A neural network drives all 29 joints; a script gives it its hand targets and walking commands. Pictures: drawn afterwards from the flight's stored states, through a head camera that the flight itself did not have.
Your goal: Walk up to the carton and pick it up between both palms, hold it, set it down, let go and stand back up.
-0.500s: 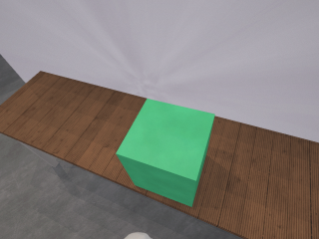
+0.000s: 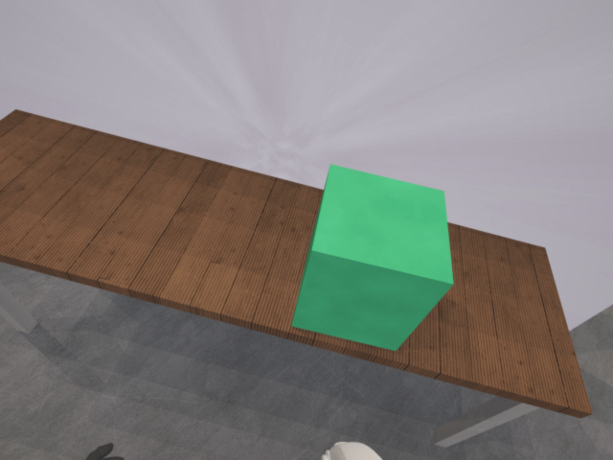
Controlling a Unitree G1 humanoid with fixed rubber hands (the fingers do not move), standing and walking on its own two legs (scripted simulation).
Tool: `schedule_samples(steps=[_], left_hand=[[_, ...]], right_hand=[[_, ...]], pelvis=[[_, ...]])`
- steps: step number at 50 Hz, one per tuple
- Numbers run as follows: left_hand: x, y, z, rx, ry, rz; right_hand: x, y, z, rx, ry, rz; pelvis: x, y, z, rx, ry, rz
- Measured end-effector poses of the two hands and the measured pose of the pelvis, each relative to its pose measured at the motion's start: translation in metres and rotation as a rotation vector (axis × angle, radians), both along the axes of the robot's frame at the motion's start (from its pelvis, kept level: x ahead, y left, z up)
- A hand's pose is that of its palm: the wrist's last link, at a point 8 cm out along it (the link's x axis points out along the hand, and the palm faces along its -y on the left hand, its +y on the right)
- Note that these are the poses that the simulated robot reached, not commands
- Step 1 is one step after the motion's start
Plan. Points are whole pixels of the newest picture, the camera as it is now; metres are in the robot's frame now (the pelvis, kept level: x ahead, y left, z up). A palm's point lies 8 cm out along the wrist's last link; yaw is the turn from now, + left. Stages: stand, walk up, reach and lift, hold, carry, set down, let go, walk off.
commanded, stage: walk up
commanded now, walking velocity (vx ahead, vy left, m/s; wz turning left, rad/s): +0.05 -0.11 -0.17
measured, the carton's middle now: (364, 261) +0.47 -0.10 -0.08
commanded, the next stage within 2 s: none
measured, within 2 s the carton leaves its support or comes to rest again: neither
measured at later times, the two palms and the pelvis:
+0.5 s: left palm out of the picture +0.00 +0.22 -0.14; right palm out of the picture -0.13 -0.28 -0.13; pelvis -0.07 -0.03 +0.00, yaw -6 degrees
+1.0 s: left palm out of the picture -0.15 +0.07 -0.08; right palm out of the picture -0.10 -0.38 -0.16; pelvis -0.07 -0.15 +0.02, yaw -5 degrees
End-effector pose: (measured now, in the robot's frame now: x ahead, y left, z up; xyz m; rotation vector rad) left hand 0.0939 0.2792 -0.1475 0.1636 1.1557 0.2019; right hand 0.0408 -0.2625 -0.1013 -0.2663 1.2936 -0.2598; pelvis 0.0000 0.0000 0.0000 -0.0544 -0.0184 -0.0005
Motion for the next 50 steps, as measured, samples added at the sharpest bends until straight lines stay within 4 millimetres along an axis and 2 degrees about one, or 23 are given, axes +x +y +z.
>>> schedule_samples(steps=[2, 6, 13, 17, 22, 25, 28, 30, 32, 36, 39, 44, 47, 50], left_hand=[[-0.005, 0.001, 0.001, -0.031, 0.017, -0.024], [-0.027, 0.009, -0.003, -0.058, 0.09, -0.047], [-0.066, 0.014, -0.009, -0.065, 0.174, -0.063], [-0.08, 0.002, -0.007, -0.055, 0.183, -0.085], [-0.087, -0.03, 0.001, -0.037, 0.16, -0.126], [-0.09, -0.056, 0.009, -0.016, 0.134, -0.151], [-0.097, -0.083, 0.016, 0.017, 0.092, -0.157], [-0.115, -0.101, 0.02, 0.037, 0.072, -0.13], [-0.141, -0.117, 0.027, 0.042, 0.084, -0.094], [-0.197, -0.145, 0.049, 0.046, 0.202, -0.059], [-0.219, -0.158, 0.06, 0.056, 0.238, -0.017], [-0.239, -0.184, 0.066, 0.059, 0.293, 0.011], [-0.241, -0.197, 0.066, 0.059, 0.306, 0.034], [-0.242, -0.21, 0.065, 0.056, 0.321, 0.053]], right_hand=[[-0.013, 0.006, 0.008, -0.017, -0.027, -0.028], [-0.041, 0.014, 0.018, -0.055, -0.041, -0.075], [-0.111, 0.023, 0.015, -0.064, 0.053, -0.125], [-0.143, 0.02, 0.006, -0.036, 0.083, -0.148], [-0.166, 0.003, -0.01, 0.014, 0.082, -0.17], [-0.172, -0.018, -0.024, 0.043, 0.063, -0.181], [-0.174, -0.048, -0.045, 0.076, 0.047, -0.183], [-0.17, -0.067, -0.058, 0.101, 0.047, -0.158], [-0.159, -0.079, -0.059, 0.13, 0.041, -0.129], [-0.125, -0.093, -0.041, 0.204, -0.059, -0.107], [-0.123, -0.1, -0.04, 0.238, -0.056, -0.09], [-0.138, -0.112, -0.048, 0.271, 0.035, -0.099], [-0.143, -0.117, -0.054, 0.28, 0.088, -0.101], [-0.139, -0.121, -0.058, 0.281, 0.119, -0.102]], pelvis=[[-0.003, 0.009, 0.005, -0.01, 0.008, -0.021], [-0.011, 0.02, 0.01, -0.027, 0.014, -0.032], [-0.028, 0.018, 0.01, -0.029, 0.002, -0.062], [-0.041, 0.008, 0.008, -0.023, -0.009, -0.079], [-0.059, -0.014, 0.005, -0.008, -0.02, -0.092], [-0.07, -0.033, 0.001, 0.01, -0.026, -0.098], [-0.082, -0.056, -0.007, 0.042, -0.032, -0.1], [-0.09, -0.071, -0.011, 0.043, -0.047, -0.086], [-0.092, -0.083, -0.005, 0.067, -0.039, -0.078], [-0.093, -0.104, 0.017, 0.132, -0.018, -0.114], [-0.092, -0.119, 0.023, 0.146, -0.015, -0.092], [-0.086, -0.136, 0.024, 0.153, 0.006, -0.095], [-0.081, -0.143, 0.022, 0.148, 0.012, -0.091], [-0.074, -0.148, 0.02, 0.144, 0.018, -0.094]])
